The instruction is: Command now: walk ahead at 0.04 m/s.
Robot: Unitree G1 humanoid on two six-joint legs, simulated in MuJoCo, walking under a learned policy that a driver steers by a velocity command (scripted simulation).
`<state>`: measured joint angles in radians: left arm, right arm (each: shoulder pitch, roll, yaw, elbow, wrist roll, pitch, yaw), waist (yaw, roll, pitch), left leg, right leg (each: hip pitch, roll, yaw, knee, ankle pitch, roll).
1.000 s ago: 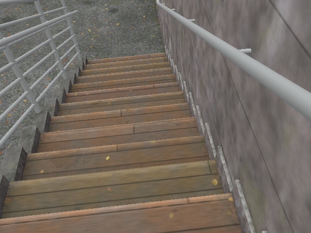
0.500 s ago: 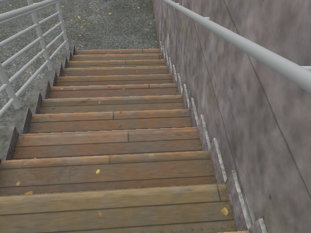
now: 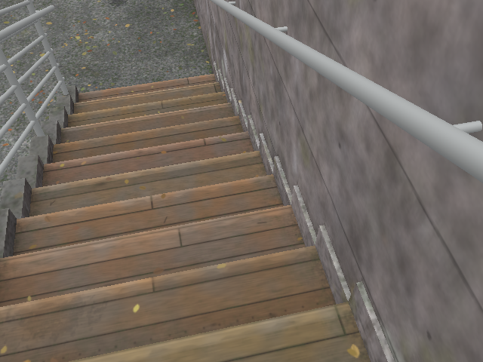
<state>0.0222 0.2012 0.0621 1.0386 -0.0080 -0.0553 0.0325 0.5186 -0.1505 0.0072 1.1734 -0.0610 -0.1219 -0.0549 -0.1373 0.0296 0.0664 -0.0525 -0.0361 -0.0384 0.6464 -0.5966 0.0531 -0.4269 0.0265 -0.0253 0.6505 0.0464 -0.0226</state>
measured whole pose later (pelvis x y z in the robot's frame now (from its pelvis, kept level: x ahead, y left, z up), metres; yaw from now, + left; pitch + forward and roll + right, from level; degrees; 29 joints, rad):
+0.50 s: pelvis +0.24 +0.02 -0.16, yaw +1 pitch -7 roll -1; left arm 0.35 0.27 0.01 1.10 -0.03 -0.03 0.08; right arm 0.37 -0.24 -0.03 1.07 -0.01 -0.11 -0.02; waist -0.02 -0.05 0.07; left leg -0.36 0.00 0.01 0.54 0.28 0.01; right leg -0.32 -0.02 -0.01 1.03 -0.51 -0.09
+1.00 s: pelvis +0.35 +0.03 -0.26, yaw -2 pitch +1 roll -1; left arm 0.29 0.15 -0.05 0.94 0.00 0.02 0.09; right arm 0.30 -0.20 -0.04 1.07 -0.01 0.01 -0.01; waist -0.01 0.05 -0.02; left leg -0.37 0.01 -0.07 0.46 -0.09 0.03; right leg -0.52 0.04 -0.07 1.42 -0.90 -0.07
